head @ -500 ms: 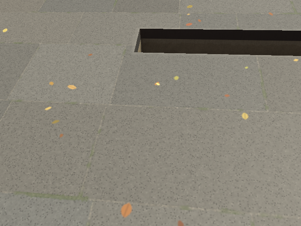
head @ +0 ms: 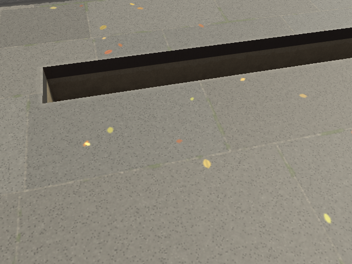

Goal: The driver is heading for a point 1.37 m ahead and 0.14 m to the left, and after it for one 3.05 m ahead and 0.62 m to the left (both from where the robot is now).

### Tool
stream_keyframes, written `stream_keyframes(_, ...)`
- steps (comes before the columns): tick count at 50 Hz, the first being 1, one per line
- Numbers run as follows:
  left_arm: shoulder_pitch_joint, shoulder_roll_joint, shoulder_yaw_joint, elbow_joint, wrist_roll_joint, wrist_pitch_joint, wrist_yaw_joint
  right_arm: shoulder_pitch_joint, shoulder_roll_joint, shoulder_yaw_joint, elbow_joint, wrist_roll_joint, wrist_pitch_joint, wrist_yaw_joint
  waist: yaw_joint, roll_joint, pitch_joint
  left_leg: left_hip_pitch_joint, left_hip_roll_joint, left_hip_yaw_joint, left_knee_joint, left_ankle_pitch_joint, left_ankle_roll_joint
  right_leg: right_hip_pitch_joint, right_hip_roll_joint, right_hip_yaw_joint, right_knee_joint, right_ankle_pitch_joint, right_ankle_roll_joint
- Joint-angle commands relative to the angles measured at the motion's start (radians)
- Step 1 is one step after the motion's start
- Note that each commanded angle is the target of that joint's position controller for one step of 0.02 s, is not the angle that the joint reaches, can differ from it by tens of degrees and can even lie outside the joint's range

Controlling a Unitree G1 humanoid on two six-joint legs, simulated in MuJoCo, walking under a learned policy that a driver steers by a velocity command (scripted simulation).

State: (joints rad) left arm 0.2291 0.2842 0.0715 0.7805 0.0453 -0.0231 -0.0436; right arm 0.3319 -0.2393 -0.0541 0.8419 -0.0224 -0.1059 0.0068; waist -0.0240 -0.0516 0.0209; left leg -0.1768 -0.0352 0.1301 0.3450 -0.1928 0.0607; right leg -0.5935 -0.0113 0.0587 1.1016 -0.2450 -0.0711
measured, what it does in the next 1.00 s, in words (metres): walks ahead: right foot, then left foot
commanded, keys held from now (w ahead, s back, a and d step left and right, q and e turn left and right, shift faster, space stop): w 1.00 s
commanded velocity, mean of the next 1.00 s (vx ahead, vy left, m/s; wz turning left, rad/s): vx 0.50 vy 0.00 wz -0.08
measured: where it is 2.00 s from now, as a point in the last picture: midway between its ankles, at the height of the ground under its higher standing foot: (187, 151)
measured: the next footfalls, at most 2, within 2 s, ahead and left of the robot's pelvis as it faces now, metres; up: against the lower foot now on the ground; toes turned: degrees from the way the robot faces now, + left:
right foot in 0.26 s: +0.29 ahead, -0.12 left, +0.00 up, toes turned -6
left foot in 0.80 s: +0.61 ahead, +0.05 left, +0.00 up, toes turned +2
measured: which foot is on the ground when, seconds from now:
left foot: down 0.00-0.28, up 0.30-0.78, down 0.80-1.00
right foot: up 0.00-0.24, down 0.26-0.82, up 0.84-1.00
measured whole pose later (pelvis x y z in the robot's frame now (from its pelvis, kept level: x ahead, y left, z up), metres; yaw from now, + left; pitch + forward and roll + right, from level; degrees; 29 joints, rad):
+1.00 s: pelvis +0.54 +0.00 +0.00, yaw -2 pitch -1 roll +0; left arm 0.26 0.23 0.05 0.96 0.03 -0.06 -0.02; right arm 0.31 -0.22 -0.05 0.97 -0.01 -0.08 0.01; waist 0.00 -0.03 0.05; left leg -0.18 -0.06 0.11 0.36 -0.17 0.10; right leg -0.49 -0.07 0.00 1.10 -0.25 -0.07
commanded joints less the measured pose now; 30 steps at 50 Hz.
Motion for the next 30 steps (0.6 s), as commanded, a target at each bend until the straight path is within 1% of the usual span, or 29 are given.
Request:
stream_keyframes(1,-0.001,-0.008,-0.014,-0.057,0.001,-0.004,-0.012,0.024,-0.072,-0.007,-0.024,0.001,-0.025,0.009,0.032,0.118,0.023,0.025,0.271,-0.199,-0.217,0.185,0.133,-0.093,-0.031,0.031,-0.092,0.101,0.013)
stream_keyframes(3,-0.085,-0.02,-0.027,-0.08,-0.001,-0.011,-0.018,0.038,-0.076,-0.005,-0.009,0.006,-0.021,0.011,0.022,0.117,0.033,0.017,0.239,-0.13,-0.215,0.239,0.116,-0.059,-0.034,-0.021,-0.235,0.182,0.02)
stream_keyframes(5,-0.171,-0.032,-0.041,-0.101,-0.005,-0.017,-0.025,0.07,-0.092,-0.006,0.009,0.011,-0.016,0.01,0.001,0.122,0.037,0.009,0.226,-0.092,-0.211,0.281,0.107,0.011,-0.035,-0.086,-0.36,0.223,0.022)
stream_keyframes(7,-0.232,-0.027,-0.045,-0.117,-0.009,-0.021,-0.024,0.12,-0.113,-0.009,0.034,0.011,-0.009,0.007,-0.019,0.125,0.046,0.056,0.247,-0.099,-0.199,0.31,0.108,0.041,-0.034,-0.119,-0.43,0.205,0.015)
stream_keyframes(9,-0.259,-0.012,-0.044,-0.125,-0.007,-0.024,-0.015,0.158,-0.128,-0.01,0.06,0.008,0.003,0.003,-0.026,0.128,0.055,0.135,0.276,-0.108,-0.161,0.376,0.108,0.05,-0.023,-0.134,-0.486,0.136,-0.003)
stream_keyframes(10,-0.257,-0.007,-0.043,-0.124,-0.005,-0.027,-0.01,0.168,-0.134,-0.011,0.071,0.007,0.011,0.0,-0.022,0.133,0.053,0.17,0.285,-0.107,-0.126,0.439,0.106,0.07,-0.01,-0.144,-0.513,0.092,-0.017)
stream_keyframes(11,-0.226,-0.001,-0.04,-0.113,-0.001,-0.031,-0.005,0.172,-0.14,-0.011,0.081,0.007,0.017,-0.003,-0.005,0.141,0.036,0.193,0.284,-0.096,-0.06,0.562,0.1,0.13,0.016,-0.156,-0.545,0.053,-0.033)
stream_keyframes(12,-0.132,0.008,-0.032,-0.079,0.004,-0.039,0.002,0.172,-0.145,-0.01,0.091,0.011,0.025,-0.005,0.042,0.133,-0.014,0.195,0.267,-0.071,0.067,0.681,0.087,0.259,0.05,-0.169,-0.609,0.061,-0.054)
stream_keyframes(13,0.028,0.041,-0.016,-0.019,0.016,-0.051,0.013,0.176,-0.132,-0.004,0.093,0.015,0.029,-0.007,0.103,0.104,-0.11,0.119,0.228,-0.035,0.253,0.658,0.066,0.484,0.052,-0.151,-0.635,0.079,-0.083)
stream_keyframes(14,0.219,0.121,0.007,0.016,0.034,-0.058,0.028,0.149,-0.097,0.009,0.05,0.017,0.027,-0.008,0.181,0.007,-0.244,-0.084,0.189,-0.002,0.543,0.324,0.042,0.743,-0.177,0.1,-0.654,-0.035,-0.137)
stream_keyframes(15,0.253,0.21,0.03,0.03,0.019,-0.05,0.039,0.23,-0.003,0.027,0.018,0.039,0.025,0.003,0.134,-0.225,-0.332,-0.443,0.014,-0.001,0.873,-0.339,0.004,0.967,-0.434,0.57,-0.773,-0.055,-0.268)
stream_keyframes(16,0.22,0.162,0.025,0.028,-0.018,-0.041,0.041,0.135,-0.119,-0.006,0.027,0.014,0.032,-0.006,0.145,-0.049,-0.247,-0.541,0.059,-0.13,0.933,-0.3,0.016,0.891,-0.385,0.543,-0.798,-0.013,-0.242)
stream_keyframes(17,0.141,0.115,0.01,0.031,-0.024,-0.045,0.039,0.065,-0.107,-0.007,0.001,0.018,0.025,0.0,0.103,-0.029,-0.129,-0.55,0.095,-0.146,0.906,-0.202,0.024,0.772,-0.337,0.387,-0.81,0.092,-0.212)
stream_keyframes(18,0.09,0.067,-0.001,0.032,-0.024,-0.051,0.032,0.048,-0.086,-0.002,0.004,0.019,0.022,0.003,0.068,0.005,-0.075,-0.502,0.12,-0.147,0.85,-0.144,0.02,0.655,-0.291,0.289,-0.844,0.191,-0.182)
stream_keyframes(19,0.062,0.041,-0.007,0.035,-0.027,-0.058,0.032,0.051,-0.074,-0.002,0.015,0.008,0.032,0.005,0.037,0.003,-0.041,-0.454,0.136,-0.146,0.805,-0.124,0.01,0.576,-0.249,0.215,-0.87,0.232,-0.154)
stream_keyframes(20,0.048,0.018,-0.013,0.044,-0.03,-0.063,0.034,0.081,-0.056,0.001,0.029,-0.005,0.047,0.011,0.009,-0.014,-0.031,-0.404,0.143,-0.143,0.777,-0.11,-0.003,0.518,-0.219,0.161,-0.897,0.25,-0.137)
stream_keyframes(21,0.061,0.011,-0.015,0.055,-0.03,-0.07,0.034,0.086,-0.044,0.001,0.036,-0.01,0.058,0.018,0.001,-0.014,-0.028,-0.381,0.137,-0.135,0.768,-0.099,-0.011,0.492,-0.206,0.136,-0.914,0.288,-0.139)
stream_keyframes(22,0.081,0.016,-0.014,0.07,-0.034,-0.077,0.035,0.075,-0.039,-0.001,0.033,-0.014,0.065,0.023,-0.007,-0.007,-0.018,-0.389,0.137,-0.128,0.756,-0.082,-0.018,0.484,-0.198,0.115,-0.93,0.321,-0.144)
stream_keyframes(24,0.116,0.034,-0.009,0.098,-0.04,-0.084,0.036,0.005,-0.034,-0.002,0.013,-0.018,0.072,0.031,-0.007,-0.007,0.017,-0.443,0.149,-0.118,0.709,-0.015,-0.033,0.476,-0.19,0.076,-0.966,0.331,-0.152)
stream_keyframes(27,0.166,0.027,-0.013,0.131,-0.038,-0.082,0.035,-0.133,-0.034,0.002,-0.028,-0.014,0.073,0.032,0.016,-0.005,0.057,-0.503,0.157,-0.102,0.574,0.1,-0.048,0.49,-0.166,0.027,-0.985,0.36,-0.146)
stream_keyframes(30,0.209,0.041,-0.013,0.158,-0.036,-0.084,0.036,-0.245,-0.023,0.014,-0.058,-0.006,0.069,0.033,0.043,-0.009,0.07,-0.464,0.135,-0.075,0.412,0.187,-0.043,0.51,-0.157,-0.01,-0.985,0.403,-0.134)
